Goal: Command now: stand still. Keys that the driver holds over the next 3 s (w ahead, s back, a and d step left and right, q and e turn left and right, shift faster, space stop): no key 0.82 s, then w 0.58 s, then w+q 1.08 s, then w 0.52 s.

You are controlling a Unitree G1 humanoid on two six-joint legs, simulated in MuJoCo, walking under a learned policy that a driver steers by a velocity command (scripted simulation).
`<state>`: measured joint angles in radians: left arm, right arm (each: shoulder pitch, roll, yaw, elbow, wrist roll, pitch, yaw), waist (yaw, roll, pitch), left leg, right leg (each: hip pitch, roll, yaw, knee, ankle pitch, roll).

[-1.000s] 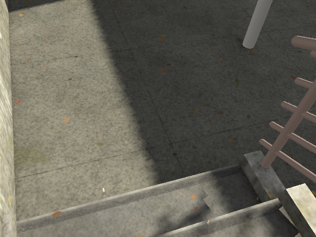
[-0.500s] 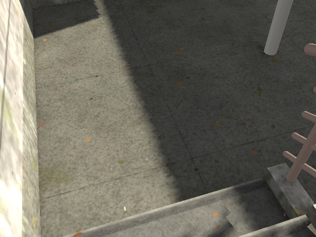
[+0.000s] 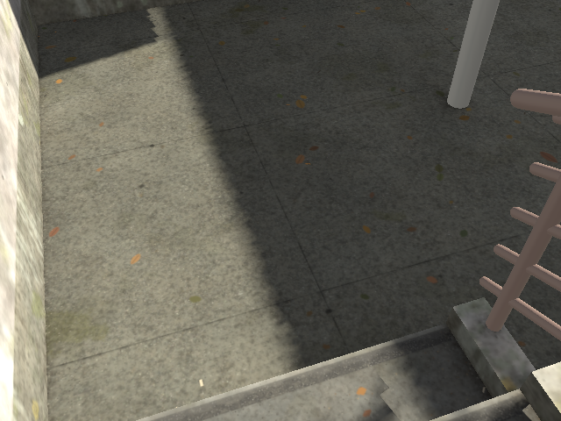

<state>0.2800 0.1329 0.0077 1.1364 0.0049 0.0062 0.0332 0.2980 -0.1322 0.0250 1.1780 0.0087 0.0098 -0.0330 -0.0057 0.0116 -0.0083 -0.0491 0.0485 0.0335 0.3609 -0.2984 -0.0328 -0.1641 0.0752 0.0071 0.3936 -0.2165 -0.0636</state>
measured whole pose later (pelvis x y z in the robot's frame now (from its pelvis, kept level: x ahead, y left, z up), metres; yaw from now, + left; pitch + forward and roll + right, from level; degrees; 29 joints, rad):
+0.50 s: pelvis +0.00 +0.00 +0.00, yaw +0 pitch +0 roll +0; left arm 0.26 0.13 0.02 1.19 0.00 0.01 0.03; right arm 0.37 -0.10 0.03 1.20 0.00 0.00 -0.04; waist -0.01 0.01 -0.01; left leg -0.06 0.05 0.02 0.37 -0.30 -0.03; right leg -0.17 0.08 0.01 0.40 -0.22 -0.06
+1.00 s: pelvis +0.02 +0.01 -0.01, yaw +0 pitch +0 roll +0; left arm 0.32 0.15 0.04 1.13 0.01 0.02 0.02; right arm 0.40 -0.11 0.01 1.18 -0.01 0.00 -0.03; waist 0.00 0.01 -0.04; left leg -0.09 0.03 0.00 0.51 -0.43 0.03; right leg -0.21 0.08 0.02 0.54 -0.34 -0.08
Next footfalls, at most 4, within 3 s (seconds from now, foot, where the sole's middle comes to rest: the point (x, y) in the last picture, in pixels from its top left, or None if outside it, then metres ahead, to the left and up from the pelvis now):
1.50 right None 0.39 -0.13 -0.94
2.12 left None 0.66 0.12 -1.11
2.74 right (265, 322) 1.13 0.09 -1.27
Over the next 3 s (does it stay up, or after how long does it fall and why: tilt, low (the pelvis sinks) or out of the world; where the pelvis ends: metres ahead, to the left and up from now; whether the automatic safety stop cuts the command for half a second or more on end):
stays up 1.07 0.15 -0.49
